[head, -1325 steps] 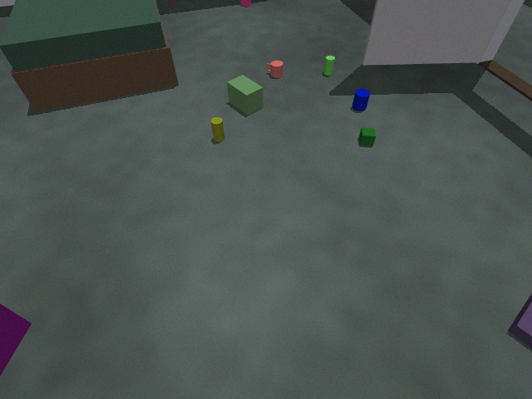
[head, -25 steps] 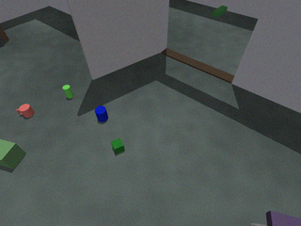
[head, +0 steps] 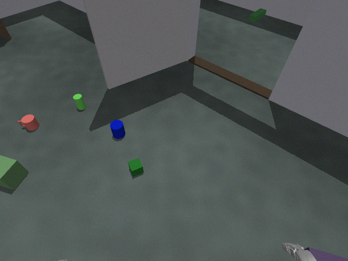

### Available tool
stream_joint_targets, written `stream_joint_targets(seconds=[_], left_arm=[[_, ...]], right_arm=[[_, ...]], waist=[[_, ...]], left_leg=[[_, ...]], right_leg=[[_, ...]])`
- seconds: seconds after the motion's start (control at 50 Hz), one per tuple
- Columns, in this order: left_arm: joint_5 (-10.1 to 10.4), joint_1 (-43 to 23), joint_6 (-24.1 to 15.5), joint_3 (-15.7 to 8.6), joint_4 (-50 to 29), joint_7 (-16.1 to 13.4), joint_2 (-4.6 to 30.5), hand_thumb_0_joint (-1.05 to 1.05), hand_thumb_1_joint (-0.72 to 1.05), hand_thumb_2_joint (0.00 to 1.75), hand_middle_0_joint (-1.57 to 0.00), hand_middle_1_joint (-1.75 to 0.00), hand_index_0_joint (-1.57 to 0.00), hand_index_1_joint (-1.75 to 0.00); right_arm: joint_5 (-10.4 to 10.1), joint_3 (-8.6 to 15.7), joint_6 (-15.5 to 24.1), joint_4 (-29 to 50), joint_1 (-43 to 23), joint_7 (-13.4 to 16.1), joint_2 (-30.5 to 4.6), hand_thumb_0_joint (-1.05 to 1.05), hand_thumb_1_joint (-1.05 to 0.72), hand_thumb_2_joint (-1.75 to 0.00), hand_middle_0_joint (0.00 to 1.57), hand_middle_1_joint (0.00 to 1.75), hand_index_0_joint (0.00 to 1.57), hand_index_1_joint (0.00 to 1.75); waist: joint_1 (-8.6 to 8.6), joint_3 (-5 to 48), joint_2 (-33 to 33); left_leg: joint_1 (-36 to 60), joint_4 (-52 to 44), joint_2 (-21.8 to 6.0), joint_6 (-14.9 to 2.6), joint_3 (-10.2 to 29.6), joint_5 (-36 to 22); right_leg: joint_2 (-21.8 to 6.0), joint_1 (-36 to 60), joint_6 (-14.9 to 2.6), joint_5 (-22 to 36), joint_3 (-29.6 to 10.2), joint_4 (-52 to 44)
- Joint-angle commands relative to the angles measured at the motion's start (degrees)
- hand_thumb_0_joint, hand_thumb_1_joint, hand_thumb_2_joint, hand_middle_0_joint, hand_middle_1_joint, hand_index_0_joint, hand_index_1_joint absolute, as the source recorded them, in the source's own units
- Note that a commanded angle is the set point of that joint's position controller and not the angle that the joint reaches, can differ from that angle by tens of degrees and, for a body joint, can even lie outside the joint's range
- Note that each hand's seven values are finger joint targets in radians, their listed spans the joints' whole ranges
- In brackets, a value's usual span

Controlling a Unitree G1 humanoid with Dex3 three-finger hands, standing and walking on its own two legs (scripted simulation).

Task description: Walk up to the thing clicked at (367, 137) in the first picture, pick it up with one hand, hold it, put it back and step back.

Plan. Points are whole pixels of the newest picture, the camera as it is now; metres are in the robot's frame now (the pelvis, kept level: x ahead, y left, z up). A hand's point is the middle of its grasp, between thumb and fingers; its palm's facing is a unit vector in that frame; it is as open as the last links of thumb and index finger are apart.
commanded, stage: stand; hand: left
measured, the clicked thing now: (135, 167) +0.76 +0.24 -0.74
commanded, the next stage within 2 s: walk up in 0.92 s
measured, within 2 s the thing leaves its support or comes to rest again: neither
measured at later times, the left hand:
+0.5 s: hand out of the picture +0.03 +0.26 -0.15, palm faces -0.03 -0.94 -0.34, open 7.4 cm
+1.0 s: hand out of the picture +0.06 +0.25 -0.14, palm faces -0.02 -0.94 -0.33, open 7.4 cm
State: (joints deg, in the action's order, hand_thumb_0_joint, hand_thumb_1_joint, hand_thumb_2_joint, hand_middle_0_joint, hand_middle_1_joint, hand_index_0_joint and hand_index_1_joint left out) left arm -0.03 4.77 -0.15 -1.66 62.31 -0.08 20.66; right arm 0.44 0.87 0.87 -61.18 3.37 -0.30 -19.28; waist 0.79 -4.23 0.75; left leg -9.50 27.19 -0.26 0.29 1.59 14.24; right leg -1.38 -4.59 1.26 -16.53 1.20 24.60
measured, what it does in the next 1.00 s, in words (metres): stands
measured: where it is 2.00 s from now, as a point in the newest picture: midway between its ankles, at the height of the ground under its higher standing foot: (172, 247)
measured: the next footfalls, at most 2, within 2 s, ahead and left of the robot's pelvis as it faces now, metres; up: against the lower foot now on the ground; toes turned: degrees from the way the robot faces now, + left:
right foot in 1.64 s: +0.31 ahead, -0.12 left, +0.00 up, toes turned -3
left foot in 2.00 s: +0.38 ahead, +0.14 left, +0.00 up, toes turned +2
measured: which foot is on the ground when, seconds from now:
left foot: down 0.00-1.00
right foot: down 0.00-1.00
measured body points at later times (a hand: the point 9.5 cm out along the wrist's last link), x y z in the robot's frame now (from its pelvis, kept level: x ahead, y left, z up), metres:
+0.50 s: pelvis -0.03 +0.00 +0.01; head -0.03 +0.00 +0.46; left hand +0.04 +0.31 -0.13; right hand +0.03 -0.30 -0.13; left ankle +0.01 +0.12 -0.74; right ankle -0.03 -0.13 -0.74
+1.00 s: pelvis -0.02 +0.00 +0.01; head -0.02 +0.00 +0.46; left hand +0.06 +0.30 -0.12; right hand +0.05 -0.31 -0.12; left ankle +0.00 +0.12 -0.73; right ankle -0.04 -0.13 -0.73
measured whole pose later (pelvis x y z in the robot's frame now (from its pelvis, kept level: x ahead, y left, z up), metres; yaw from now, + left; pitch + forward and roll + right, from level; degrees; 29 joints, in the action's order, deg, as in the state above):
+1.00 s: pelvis -0.02 +0.00 +0.01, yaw -1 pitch -2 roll +0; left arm -1.3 9.2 -0.9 -1.8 61.8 2.0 20.6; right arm 1.4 1.7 1.1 -62.6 9.1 -2.5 -20.5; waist -0.1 -0.8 -0.1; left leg -10.6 25.3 -0.1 -1.5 1.2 19.2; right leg -0.9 -7.2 -1.3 -22.6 -0.1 25.2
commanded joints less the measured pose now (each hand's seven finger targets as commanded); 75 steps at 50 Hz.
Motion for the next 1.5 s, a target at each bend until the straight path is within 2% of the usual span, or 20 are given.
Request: stream_joint_targets(seconds=[0.0,0.26,0.54,0.72,0.86,0.88,0.9,0.92,0.94,1.0,1.02,1.06,1.12,1.18,1.2,1.22,1.24,1.3,1.4,1.48], left_arm=[[-0.2,-3.6,-1.5,-1.4,-2.8,-0.6,11.3,0.00,0.90,0.90,-0.20,-0.30,-0.20,-0.30],[-0.5,-2.1,-1.9,-0.7,-0.3,0.0,11.4,0.00,0.90,0.90,-0.20,-0.30,-0.20,-0.30],[-0.7,0.4,-1.7,-0.4,-0.4,0.1,11.6,0.00,0.90,0.90,-0.20,-0.30,-0.20,-0.30],[-0.4,0.5,-2.1,-0.2,-1.1,-0.1,11.8,0.00,0.90,0.90,-0.20,-0.30,-0.20,-0.30],[-0.4,0.3,-1.8,-0.2,-1.1,-0.2,12.0,0.00,0.90,0.90,-0.20,-0.30,-0.20,-0.30],[-0.3,0.6,-1.8,-0.1,-0.9,-0.1,11.6,0.00,0.90,0.90,-0.20,-0.30,-0.20,-0.30],[-1.1,3.4,-2.1,-3.4,-3.5,1.0,15.5,0.00,0.90,0.90,-0.20,-0.30,-0.20,-0.30],[-1.7,5.1,-2.0,-3.9,-3.0,1.4,15.6,0.00,0.90,0.90,-0.20,-0.30,-0.20,-0.30],[-2.0,4.5,-2.1,-4.2,-4.3,1.7,14.9,0.00,0.90,0.90,-0.20,-0.30,-0.20,-0.30],[-1.8,9.7,-2.9,-4.8,-5.0,1.6,14.3,0.00,0.90,0.90,-0.20,-0.30,-0.20,-0.30],[-1.9,12.5,-3.2,-5.6,-4.6,1.4,16.7,0.00,0.90,0.90,-0.20,-0.30,-0.20,-0.30],[-2.3,10.9,-3.7,-6.9,-7.2,1.5,19.6,0.00,0.90,0.90,-0.20,-0.30,-0.20,-0.30],[-2.4,5.4,-3.7,-6.5,-11.0,1.8,18.5,0.00,0.90,0.90,-0.20,-0.30,-0.20,-0.30],[-1.3,3.9,-3.0,-4.8,-12.9,2.4,15.0,0.00,0.90,0.90,-0.20,-0.30,-0.20,-0.30],[-0.4,6.6,-3.0,-3.8,-14.0,2.5,10.9,0.00,0.90,0.90,-0.20,-0.30,-0.20,-0.30],[-0.4,7.6,-3.1,-3.7,-14.3,1.9,10.1,0.00,0.90,0.90,-0.20,-0.30,-0.20,-0.30],[-1.0,5.3,-3.0,-4.4,-14.0,1.2,15.2,0.00,0.90,0.90,-0.20,-0.30,-0.20,-0.30],[0.1,11.9,-2.6,-3.8,-11.9,1.7,14.9,0.00,0.90,0.90,-0.20,-0.30,-0.20,-0.30],[-0.8,9.6,-2.5,-3.6,-14.5,3.2,12.8,0.00,0.90,0.90,-0.20,-0.30,-0.20,-0.30],[-1.0,6.8,-2.6,-4.3,-16.5,4.2,11.7,0.00,0.90,0.90,-0.20,-0.30,-0.20,-0.30]], right_arm=[[-0.2,2.3,0.9,2.9,-3.0,1.1,-12.7,0.00,-0.90,-0.90,0.20,0.30,0.20,0.30],[0.1,1.7,1.0,0.2,-2.4,0.2,-12.3,0.00,-0.90,-0.90,0.20,0.30,0.20,0.30],[0.2,1.7,0.9,-0.9,0.1,0.2,-12.8,0.00,-0.90,-0.90,0.20,0.30,0.20,0.30],[0.1,1.4,1.2,-1.2,1.4,0.3,-13.1,0.00,-0.90,-0.90,0.20,0.30,0.20,0.30],[-0.1,1.1,1.0,-1.1,1.0,0.5,-13.0,0.00,-0.90,-0.90,0.20,0.30,0.20,0.30],[-0.1,1.1,1.0,-1.2,0.8,0.4,-13.1,0.00,-0.90,-0.90,0.20,0.30,0.20,0.30],[0.8,4.1,1.4,1.3,5.3,-0.9,-17.1,0.00,-0.90,-0.90,0.20,0.30,0.20,0.30],[1.4,4.7,1.4,1.4,5.6,-1.3,-17.8,0.00,-0.90,-0.90,0.20,0.30,0.20,0.30],[1.5,4.8,1.3,2.6,4.8,-1.5,-17.0,0.00,-0.90,-0.90,0.20,0.30,0.20,0.30],[1.4,4.9,2.0,6.5,0.2,-1.8,-14.2,0.00,-0.90,-0.90,0.20,0.30,0.20,0.30],[1.3,4.7,2.1,7.9,-1.3,-1.9,-12.9,0.00,-0.90,-0.90,0.20,0.30,0.20,0.30],[1.8,5.4,2.0,9.3,-0.8,-1.9,-14.1,0.00,-0.90,-0.90,0.20,0.30,0.20,0.30],[1.2,5.7,3.1,9.1,3.7,-2.7,-14.2,0.00,-0.90,-0.90,0.20,0.30,0.20,0.30],[2.0,7.2,4.0,6.3,15.9,-2.2,-13.7,0.00,-0.90,-0.90,0.20,0.30,0.20,0.30],[2.4,8.9,4.3,6.0,21.4,-1.5,-18.5,0.00,-0.90,-0.90,0.20,0.30,0.20,0.30],[2.7,9.8,4.6,7.3,21.9,-1.4,-24.3,0.00,-0.90,-0.90,0.20,0.30,0.20,0.30],[1.0,9.4,4.4,8.5,20.2,-1.3,-23.0,0.00,-0.90,-0.90,0.20,0.30,0.20,0.30],[0.2,7.2,4.3,12.5,12.9,-0.7,-17.6,0.00,-0.90,-0.90,0.20,0.30,0.20,0.30],[0.2,6.9,4.6,14.2,15.7,-0.8,-17.4,0.00,-0.90,-0.90,0.20,0.30,0.20,0.30],[0.0,6.8,4.4,16.4,15.6,-1.1,-17.9,0.00,-0.90,-0.90,0.20,0.30,0.20,0.30]], waist=[[-0.98,6.3,-2.1],[-0.79,2.8,-0.8],[-0.93,2.1,-1.5],[-1.09,5.7,-1.0],[-0.99,4.7,-0.8],[-1.01,3.9,-0.7],[-1.07,9.0,-0.6],[-0.52,4.9,-2.2],[-0.13,0.4,-2.8],[3.08,-3.5,1.0],[4.07,-1.2,5.8],[3.56,-3.2,6.5],[0.42,-4.4,8.4],[-6.24,2.2,2.8],[-7.89,6.4,-11.4],[-7.16,5.3,-17.3],[-6.50,2.9,-7.0],[-1.41,-1.0,-6.1],[-2.75,-2.9,-9.4],[-2.45,-2.6,-9.6]], left_leg=[[4.5,-6.6,-6.7,-1.73,4.7,-20.9],[1.5,-13.1,-6.2,-1.16,5.4,-3.5],[0.0,-13.6,-6.4,-1.20,6.1,0.7],[3.2,-10.6,-6.8,-1.51,4.9,-11.6],[3.0,-10.8,-6.8,-1.27,4.6,-11.1],[2.8,-11.3,-6.7,-1.13,4.7,-9.7],[2.4,-8.2,-4.2,-4.79,5.0,18.5],[-2.5,-8.3,-5.1,-5.49,7.3,28.3],[-7.0,-8.4,-5.7,-6.00,9.2,28.9],[-16.1,-0.3,-4.0,-4.86,7.0,13.5],[-22.1,5.7,-0.6,-3.01,1.1,9.5],[-27.8,17.7,-3.0,-1.60,1.5,11.8],[-17.9,8.6,-5.5,-2.25,1.3,11.9],[8.6,-5.0,0.7,-1.67,-5.0,-2.8],[18.7,-13.0,-8.6,-5.28,11.5,6.4],[21.5,-15.8,-21.4,-12.07,32.8,9.1],[14.1,-13.2,-22.8,-14.59,31.2,3.2],[8.9,-12.9,-16.5,-11.20,14.5,-1.1],[7.1,-12.8,-14.3,-12.39,4.5,-17.0],[0.9,-11.0,-12.2,-10.55,0.9,-16.3]], right_leg=[[-5.3,0.9,-2.10,18.1,-4.7,-6.2],[-5.6,-2.4,-1.88,3.3,-5.5,-11.1],[-5.4,-4.7,-2.26,0.9,-6.0,-10.2],[-6.2,-2.5,-2.29,9.4,-6.4,-9.3],[-6.0,-2.3,-2.25,9.3,-6.2,-9.3],[-5.7,-3.4,-2.12,8.0,-6.1,-9.6],[-2.3,-1.4,-4.64,-16.0,-4.7,-5.7],[-2.8,-5.0,-5.68,-24.4,-6.6,-3.9],[-3.4,-7.8,-6.29,-24.9,-7.8,-2.3],[-6.9,-1.5,-8.88,-14.7,-14.1,-6.4],[-10.7,7.3,-11.05,-15.6,-19.6,-11.9],[-18.8,7.4,-15.39,-17.5,-27.9,-17.1],[-16.1,-0.1,-14.49,-5.4,-17.8,-12.9],[-6.4,-11.7,-8.50,13.7,-2.8,6.9],[0.8,-21.1,-4.91,7.5,2.5,25.6],[6.7,-33.5,-3.99,-14.5,-2.0,33.1],[2.2,-31.1,-4.67,-16.0,-9.5,37.0],[-1.4,-29.6,-4.34,-6.5,-9.3,34.5],[-3.0,-27.6,-1.61,0.8,-3.3,22.2],[-2.9,-18.3,-2.77,8.6,0.6,13.2]])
